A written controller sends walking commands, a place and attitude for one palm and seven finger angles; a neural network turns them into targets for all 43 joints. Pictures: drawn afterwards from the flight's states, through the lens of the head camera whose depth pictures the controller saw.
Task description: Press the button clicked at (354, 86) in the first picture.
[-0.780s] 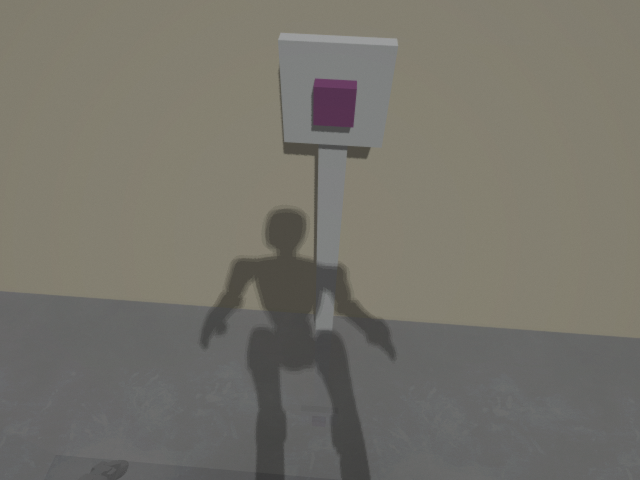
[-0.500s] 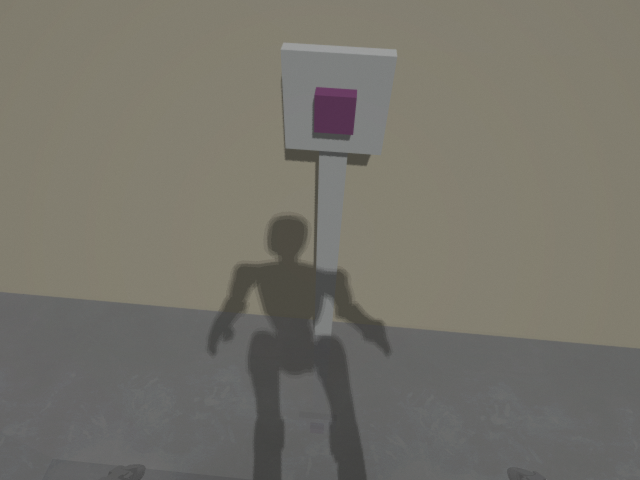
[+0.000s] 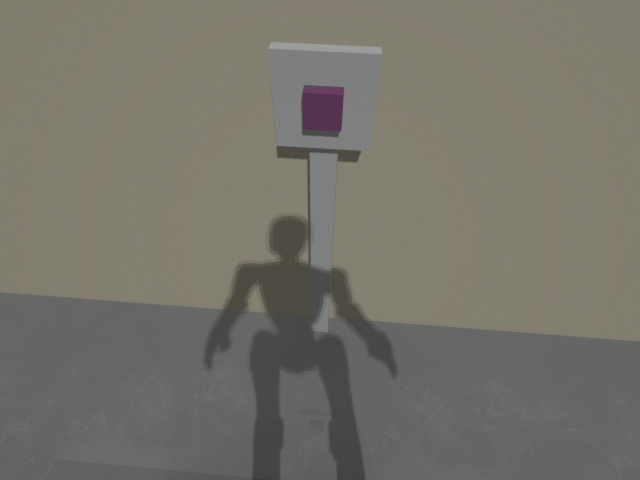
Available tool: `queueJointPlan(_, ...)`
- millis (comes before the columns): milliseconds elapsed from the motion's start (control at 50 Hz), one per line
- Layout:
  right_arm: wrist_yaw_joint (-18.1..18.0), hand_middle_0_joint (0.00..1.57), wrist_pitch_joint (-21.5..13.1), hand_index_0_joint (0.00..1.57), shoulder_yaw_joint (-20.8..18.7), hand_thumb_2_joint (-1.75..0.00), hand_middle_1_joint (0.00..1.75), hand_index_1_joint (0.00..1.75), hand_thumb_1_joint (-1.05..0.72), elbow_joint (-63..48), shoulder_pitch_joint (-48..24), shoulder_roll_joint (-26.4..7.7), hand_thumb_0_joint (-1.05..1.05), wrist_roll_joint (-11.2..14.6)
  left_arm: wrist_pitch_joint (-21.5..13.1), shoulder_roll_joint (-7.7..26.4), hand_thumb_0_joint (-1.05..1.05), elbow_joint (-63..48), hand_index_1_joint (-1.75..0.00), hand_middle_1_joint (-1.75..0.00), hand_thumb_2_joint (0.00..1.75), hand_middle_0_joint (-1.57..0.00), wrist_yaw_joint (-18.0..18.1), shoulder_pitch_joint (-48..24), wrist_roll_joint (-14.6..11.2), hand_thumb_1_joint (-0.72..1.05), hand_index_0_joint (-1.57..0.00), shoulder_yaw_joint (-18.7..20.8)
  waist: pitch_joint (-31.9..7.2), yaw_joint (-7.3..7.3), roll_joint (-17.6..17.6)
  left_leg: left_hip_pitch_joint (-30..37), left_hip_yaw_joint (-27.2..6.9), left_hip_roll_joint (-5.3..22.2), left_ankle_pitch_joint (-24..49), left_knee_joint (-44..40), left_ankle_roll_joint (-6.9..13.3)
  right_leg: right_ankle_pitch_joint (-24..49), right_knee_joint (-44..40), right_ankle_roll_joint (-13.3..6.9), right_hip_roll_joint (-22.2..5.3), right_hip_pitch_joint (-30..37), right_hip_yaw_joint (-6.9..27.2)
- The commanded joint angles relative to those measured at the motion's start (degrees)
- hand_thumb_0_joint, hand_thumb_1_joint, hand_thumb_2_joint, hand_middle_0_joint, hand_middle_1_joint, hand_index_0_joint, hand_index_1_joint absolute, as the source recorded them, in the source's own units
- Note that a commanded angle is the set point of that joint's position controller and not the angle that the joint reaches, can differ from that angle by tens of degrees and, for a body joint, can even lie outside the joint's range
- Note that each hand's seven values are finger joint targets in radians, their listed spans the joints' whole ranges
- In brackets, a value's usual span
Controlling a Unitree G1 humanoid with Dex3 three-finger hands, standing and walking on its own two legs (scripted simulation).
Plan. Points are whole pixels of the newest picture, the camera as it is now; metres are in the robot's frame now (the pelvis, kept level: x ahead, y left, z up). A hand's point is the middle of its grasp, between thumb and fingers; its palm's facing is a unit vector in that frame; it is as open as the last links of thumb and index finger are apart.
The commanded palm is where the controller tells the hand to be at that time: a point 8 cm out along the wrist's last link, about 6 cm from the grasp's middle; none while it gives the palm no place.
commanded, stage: stand and wait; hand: left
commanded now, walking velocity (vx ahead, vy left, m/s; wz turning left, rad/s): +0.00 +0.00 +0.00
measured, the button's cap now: (323, 107) +0.71 +0.04 +0.12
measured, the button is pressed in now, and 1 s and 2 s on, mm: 0 0 0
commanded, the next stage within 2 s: look at it before walking up in 0.14 s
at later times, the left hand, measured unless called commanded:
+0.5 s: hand out of the picture +0.06 +0.23 -0.16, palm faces -0.02 -0.95 -0.32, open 7.4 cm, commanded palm none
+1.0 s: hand out of the picture +0.06 +0.23 -0.16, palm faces -0.02 -0.95 -0.30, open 7.4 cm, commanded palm none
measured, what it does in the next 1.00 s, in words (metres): stands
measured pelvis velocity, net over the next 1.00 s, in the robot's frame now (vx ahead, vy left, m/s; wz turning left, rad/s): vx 0.00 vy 0.00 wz -0.01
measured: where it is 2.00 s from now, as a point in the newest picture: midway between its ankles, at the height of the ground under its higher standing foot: outside the picture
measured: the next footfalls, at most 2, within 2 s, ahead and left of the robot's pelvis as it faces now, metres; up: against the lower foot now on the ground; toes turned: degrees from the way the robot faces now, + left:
left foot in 1.70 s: +0.32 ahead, -0.01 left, +0.00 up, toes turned +2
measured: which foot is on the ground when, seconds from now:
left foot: down 0.00-1.00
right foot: down 0.00-1.00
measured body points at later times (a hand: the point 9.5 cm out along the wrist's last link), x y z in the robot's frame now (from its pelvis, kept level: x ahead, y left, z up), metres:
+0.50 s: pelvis -0.01 -0.01 +0.00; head -0.01 -0.01 +0.45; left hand +0.07 +0.28 -0.13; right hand +0.06 -0.30 -0.13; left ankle -0.01 +0.12 -0.74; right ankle -0.01 -0.12 -0.74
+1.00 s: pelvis +0.00 +0.00 +0.00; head +0.00 +0.00 +0.45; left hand +0.06 +0.28 -0.14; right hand +0.07 -0.28 -0.14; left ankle -0.01 +0.12 -0.74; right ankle -0.01 -0.12 -0.74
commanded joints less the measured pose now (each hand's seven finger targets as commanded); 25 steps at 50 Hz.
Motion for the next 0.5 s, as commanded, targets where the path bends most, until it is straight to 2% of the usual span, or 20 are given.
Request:
queueJointPlan(0,-0.8,0.20,-1.6,0.20,-2.1,-0.90,0.30,0.30,-0.90,-3.7,-3.2,-11.3,0.00,0.0,-1.3,11.6,0.00,-3.9,-0.30,-0.30,0.90,-0.20,0.6,-2.9,0.0,0.90,-0.20,2.5,-2.8,-0.15,-0.2,-0.2,-5.2,6.4,8.1,-3.9,1.8,9.4,-4.1,-1.9,-6.6,0.0,5.7)
queueJointPlan(120,-0.7,0.20,-1.6,0.20,-2.1,-0.90,0.30,0.30,-0.90,-3.2,-2.8,-11.1,0.00,-0.1,-1.4,11.3,0.00,-3.7,-0.30,-0.30,0.90,-0.20,0.6,-3.0,0.1,0.90,-0.20,2.5,-1.8,-0.20,-0.7,-0.7,-5.2,6.4,6.3,-4.5,1.6,6.5,-5.1,-1.9,-6.5,-1.3,6.3)
queueJointPlan(200,-0.7,0.20,-1.7,0.20,-2.1,-0.90,0.30,0.30,-0.90,-3.0,-2.6,-11.0,0.00,-0.1,-1.5,11.3,0.00,-3.7,-0.30,-0.30,0.90,-0.20,0.6,-2.8,0.1,0.90,-0.20,2.5,-2.8,-0.17,-0.5,0.1,-5.2,6.6,7.3,-4.3,1.6,7.7,-5.0,-1.9,-6.5,-0.8,6.2)
queueJointPlan(480,-0.8,0.20,-1.7,0.20,-1.9,-0.90,0.30,0.30,-0.90,-2.5,-2.1,-10.8,0.00,-0.1,-1.5,11.1,0.00,-3.3,-0.30,-0.30,0.90,-0.20,0.6,-2.3,0.0,0.90,-0.20,2.5,-2.6,-0.15,0.0,0.1,-5.1,6.6,7.6,-4.5,1.3,8.3,-5.6,-1.9,-6.5,-0.7,6.4)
